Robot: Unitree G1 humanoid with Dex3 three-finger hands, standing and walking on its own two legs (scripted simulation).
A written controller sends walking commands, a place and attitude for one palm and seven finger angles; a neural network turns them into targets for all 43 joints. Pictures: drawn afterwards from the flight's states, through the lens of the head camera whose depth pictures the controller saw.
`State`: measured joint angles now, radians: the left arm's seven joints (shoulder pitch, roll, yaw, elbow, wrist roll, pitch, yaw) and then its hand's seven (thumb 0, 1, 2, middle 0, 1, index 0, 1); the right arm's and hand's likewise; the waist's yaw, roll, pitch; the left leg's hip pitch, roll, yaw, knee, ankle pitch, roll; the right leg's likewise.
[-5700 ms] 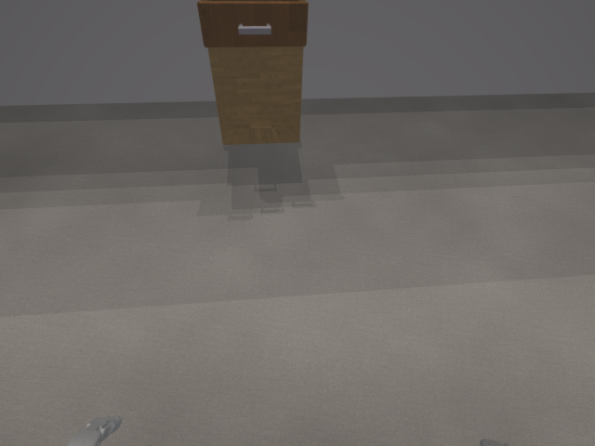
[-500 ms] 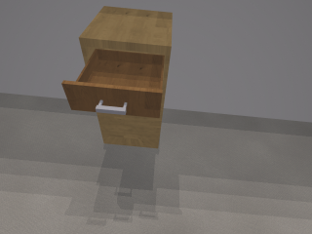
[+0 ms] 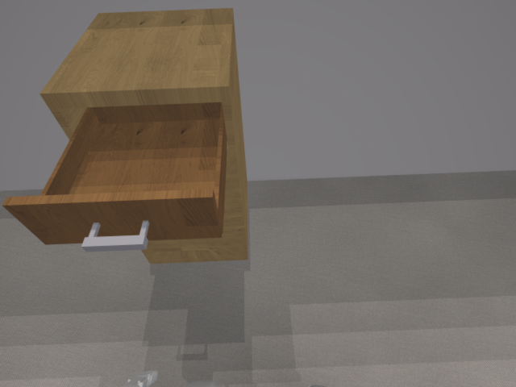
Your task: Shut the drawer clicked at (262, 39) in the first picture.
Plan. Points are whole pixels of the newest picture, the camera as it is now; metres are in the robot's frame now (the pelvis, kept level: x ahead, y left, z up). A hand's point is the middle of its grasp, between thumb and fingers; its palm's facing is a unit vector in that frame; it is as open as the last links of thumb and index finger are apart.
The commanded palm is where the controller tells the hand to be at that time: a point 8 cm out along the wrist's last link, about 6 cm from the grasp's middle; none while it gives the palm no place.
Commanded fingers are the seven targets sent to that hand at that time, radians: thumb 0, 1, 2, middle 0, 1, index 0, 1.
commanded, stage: take the last steps up to it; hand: left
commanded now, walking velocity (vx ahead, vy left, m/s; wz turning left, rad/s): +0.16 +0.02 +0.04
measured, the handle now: (118, 234) +0.39 +0.28 -0.03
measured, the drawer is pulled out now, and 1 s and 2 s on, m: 0.28 0.28 0.28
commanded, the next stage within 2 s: come to a stop and stand still in 0.06 s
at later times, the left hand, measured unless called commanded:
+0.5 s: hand out of the picture +0.06 +0.20 -0.17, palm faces +0.04 -0.99 -0.15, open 7.4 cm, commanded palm none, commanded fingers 0.00 0.90 0.90 -0.20 -0.30 -0.20 -0.30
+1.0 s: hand out of the picture +0.06 +0.12 -0.15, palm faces +0.02 -0.97 -0.24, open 7.2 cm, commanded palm none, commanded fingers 0.00 0.90 0.90 -0.20 -0.30 -0.20 -0.30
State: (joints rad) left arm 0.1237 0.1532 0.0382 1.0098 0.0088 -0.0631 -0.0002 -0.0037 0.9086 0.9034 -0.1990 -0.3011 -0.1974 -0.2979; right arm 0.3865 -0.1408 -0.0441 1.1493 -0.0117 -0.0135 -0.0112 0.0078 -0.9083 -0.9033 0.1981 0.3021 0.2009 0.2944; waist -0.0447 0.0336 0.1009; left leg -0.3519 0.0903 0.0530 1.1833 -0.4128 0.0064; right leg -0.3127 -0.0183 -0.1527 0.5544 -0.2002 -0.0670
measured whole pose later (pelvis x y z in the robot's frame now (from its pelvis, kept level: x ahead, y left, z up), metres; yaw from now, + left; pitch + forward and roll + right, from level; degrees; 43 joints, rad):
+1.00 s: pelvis +0.01 -0.07 +0.01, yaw -1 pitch -1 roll +1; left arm 0.22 0.16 0.02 1.05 0.01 0.00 0.03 0.00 0.94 0.90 -0.20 -0.30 -0.20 -0.30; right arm 0.25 -0.18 -0.04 1.11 -0.01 0.04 -0.02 0.00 -0.91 -0.90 0.19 0.30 0.20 0.29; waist -0.01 0.03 0.03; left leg -0.23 0.05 0.03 0.62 -0.37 -0.03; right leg -0.22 0.04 -0.10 0.47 -0.24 -0.09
